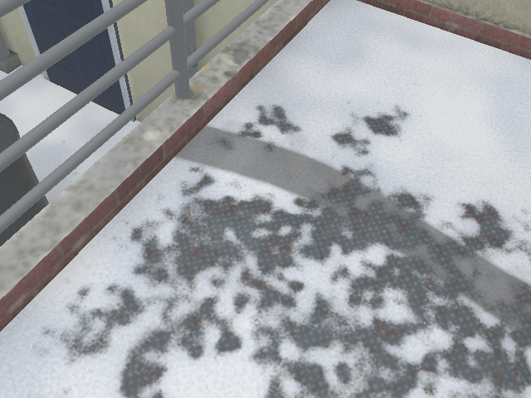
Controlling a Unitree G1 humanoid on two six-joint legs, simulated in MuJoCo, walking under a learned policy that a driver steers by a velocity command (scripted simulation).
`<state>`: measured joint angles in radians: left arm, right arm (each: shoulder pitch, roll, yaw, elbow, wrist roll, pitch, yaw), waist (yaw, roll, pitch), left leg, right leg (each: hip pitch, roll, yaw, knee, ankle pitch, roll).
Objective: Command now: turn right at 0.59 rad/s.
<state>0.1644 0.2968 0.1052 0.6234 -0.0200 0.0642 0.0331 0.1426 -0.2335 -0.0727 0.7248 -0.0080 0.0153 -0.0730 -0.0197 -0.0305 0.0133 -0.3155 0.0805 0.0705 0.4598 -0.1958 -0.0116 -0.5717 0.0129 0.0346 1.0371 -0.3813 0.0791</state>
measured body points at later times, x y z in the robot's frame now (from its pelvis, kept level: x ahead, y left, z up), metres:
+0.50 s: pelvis -0.02 -0.05 +0.00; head +0.01 -0.08 +0.44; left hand +0.22 +0.16 -0.08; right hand +0.07 -0.36 -0.11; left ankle +0.05 +0.10 -0.69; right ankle -0.01 -0.14 -0.74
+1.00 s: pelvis -0.04 -0.03 +0.00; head +0.00 -0.05 +0.45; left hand +0.26 +0.10 -0.09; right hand -0.07 -0.35 -0.10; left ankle +0.03 +0.08 -0.74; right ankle -0.11 -0.15 -0.70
